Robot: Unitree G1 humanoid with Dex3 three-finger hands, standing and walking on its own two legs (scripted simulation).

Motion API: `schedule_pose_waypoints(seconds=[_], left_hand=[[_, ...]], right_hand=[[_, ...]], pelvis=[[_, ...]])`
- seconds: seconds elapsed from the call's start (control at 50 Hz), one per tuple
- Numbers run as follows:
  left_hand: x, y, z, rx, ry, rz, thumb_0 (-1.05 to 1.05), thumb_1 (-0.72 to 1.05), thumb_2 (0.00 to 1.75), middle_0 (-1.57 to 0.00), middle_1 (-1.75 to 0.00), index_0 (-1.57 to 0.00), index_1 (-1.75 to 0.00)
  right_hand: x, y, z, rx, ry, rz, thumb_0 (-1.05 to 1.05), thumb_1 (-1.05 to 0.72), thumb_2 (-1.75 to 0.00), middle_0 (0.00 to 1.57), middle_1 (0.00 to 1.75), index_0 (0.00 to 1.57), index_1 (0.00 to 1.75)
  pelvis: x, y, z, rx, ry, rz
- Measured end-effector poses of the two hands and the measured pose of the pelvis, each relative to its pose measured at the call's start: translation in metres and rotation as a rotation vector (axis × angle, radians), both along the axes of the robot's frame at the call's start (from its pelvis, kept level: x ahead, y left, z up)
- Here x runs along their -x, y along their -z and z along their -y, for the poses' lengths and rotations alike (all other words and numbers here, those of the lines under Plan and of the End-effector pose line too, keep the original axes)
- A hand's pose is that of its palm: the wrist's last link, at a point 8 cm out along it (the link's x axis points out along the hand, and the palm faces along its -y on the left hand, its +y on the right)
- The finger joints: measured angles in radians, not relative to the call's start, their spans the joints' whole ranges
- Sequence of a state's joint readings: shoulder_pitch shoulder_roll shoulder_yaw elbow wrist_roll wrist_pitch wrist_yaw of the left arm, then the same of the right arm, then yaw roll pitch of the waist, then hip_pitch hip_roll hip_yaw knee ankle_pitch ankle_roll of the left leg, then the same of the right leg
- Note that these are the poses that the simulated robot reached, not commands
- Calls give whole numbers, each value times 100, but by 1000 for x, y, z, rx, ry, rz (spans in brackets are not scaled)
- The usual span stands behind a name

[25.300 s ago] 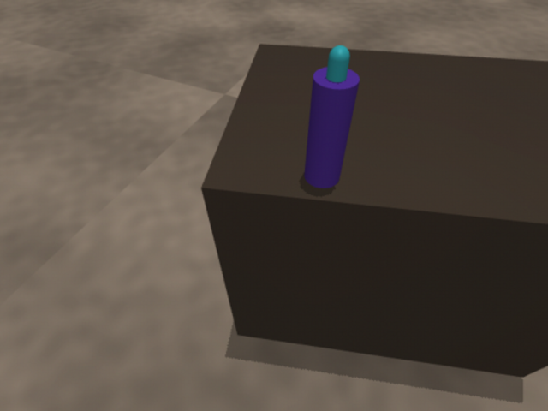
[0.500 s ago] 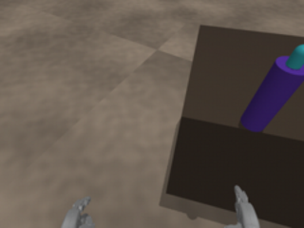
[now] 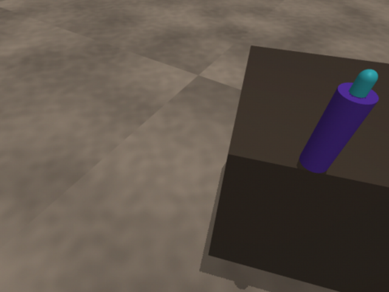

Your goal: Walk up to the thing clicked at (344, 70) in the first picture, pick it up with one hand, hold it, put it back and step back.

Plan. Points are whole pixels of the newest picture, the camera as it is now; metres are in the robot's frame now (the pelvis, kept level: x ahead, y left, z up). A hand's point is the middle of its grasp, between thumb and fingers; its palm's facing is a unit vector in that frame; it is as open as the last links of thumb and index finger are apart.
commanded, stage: home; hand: right
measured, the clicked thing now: (337, 124) +0.42 -0.27 +0.15
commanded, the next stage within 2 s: stand in 1.14 s
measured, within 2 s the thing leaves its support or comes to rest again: neither
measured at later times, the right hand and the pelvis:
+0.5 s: hand out of the picture +0.06 -0.26 -0.15, palm faces -0.07 +0.93 -0.36, open 17.5 cm; pelvis -0.01 -0.01 +0.00, yaw +1 degrees
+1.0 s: hand out of the picture +0.08 -0.27 -0.15, palm faces -0.05 +0.93 -0.36, open 17.6 cm; pelvis +0.01 -0.01 +0.00, yaw +1 degrees
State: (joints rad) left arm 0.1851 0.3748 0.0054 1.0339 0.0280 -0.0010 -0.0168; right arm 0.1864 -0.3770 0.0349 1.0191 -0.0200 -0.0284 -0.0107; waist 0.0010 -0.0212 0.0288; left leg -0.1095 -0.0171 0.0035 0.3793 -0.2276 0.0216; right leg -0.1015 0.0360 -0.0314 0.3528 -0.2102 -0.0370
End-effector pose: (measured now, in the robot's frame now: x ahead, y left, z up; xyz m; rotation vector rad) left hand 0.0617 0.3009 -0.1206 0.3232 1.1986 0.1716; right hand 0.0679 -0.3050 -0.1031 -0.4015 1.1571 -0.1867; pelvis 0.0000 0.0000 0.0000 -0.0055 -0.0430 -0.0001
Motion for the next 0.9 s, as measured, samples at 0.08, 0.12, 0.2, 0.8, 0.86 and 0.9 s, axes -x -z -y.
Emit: schedule_pose_waypoints(seconds=[0.08, 0.12, 0.2, 0.8, 0.86, 0.9], left_hand=[[10, 2, 4, 10, -11, -29, 1, 90, 90, -20, -30, -20, -30], [14, 2, 7, 14, -14, -37, 1, 90, 90, -20, -30, -20, -30], [19, 2, 10, 15, -21, -48, 1, 90, 90, -20, -30, -21, -30], [10, -2, 16, -6, -44, -55, 1, 90, 90, -20, -30, -21, -31], [6, -2, 17, -6, -43, -47, 1, 90, 90, -20, -30, -21, -31], [3, -3, 17, -6, -44, -41, 1, 90, 90, -20, -30, -21, -31]], right_hand=[[5, 4, -4, -15, 1, -24, -1, 55, -4, 6, 5, 5, 5], [6, 6, -6, -23, 2, -30, -1, 55, -4, 6, 5, 5, 5], [7, 9, -9, -37, 3, -37, -1, 55, -4, 6, 5, 5, 5], [5, 13, 3, -44, 29, -74, 0, 55, -4, 6, 5, 5, 5], [2, 13, 3, -45, 29, -66, 0, 55, -4, 6, 5, 5, 5], [-1, 13, 4, -45, 28, -61, 0, 55, -4, 6, 5, 5, 5]], pelvis=[[2, -1, 1, -1, 0, 6], [3, -2, 1, -1, 0, 7], [5, -3, 2, -3, -2, 9], [-1, -4, 13, -3, -14, -8], [-3, -4, 14, -3, -13, -7], [-4, -4, 14, -3, -13, -6]])
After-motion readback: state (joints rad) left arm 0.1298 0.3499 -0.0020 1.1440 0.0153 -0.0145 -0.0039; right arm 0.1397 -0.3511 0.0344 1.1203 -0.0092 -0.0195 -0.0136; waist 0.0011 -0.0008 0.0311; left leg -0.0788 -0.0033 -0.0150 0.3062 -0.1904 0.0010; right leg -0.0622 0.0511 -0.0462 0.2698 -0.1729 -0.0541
